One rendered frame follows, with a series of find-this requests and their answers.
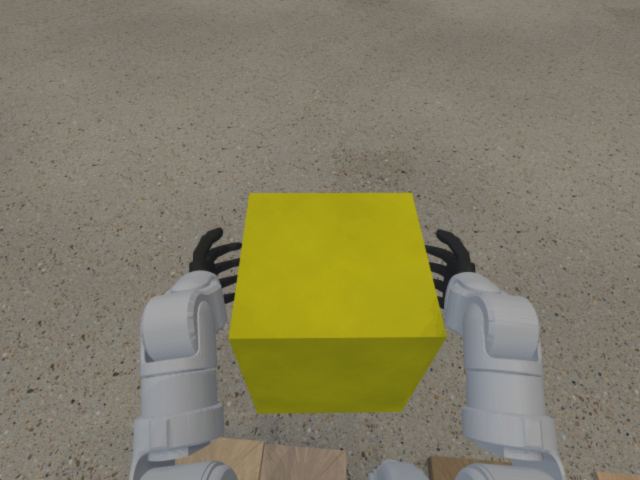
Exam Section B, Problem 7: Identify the carton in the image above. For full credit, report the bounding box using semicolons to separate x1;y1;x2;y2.
229;193;447;414

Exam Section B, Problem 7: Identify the robot left forearm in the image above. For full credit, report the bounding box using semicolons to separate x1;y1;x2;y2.
129;270;228;480

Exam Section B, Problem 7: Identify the robot right hand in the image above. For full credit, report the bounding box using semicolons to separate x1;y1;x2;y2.
425;229;475;309

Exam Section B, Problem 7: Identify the robot left hand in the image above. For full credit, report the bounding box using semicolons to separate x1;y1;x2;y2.
189;227;242;304

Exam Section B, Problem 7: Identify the robot right forearm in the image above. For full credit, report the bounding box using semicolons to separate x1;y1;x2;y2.
444;272;567;480

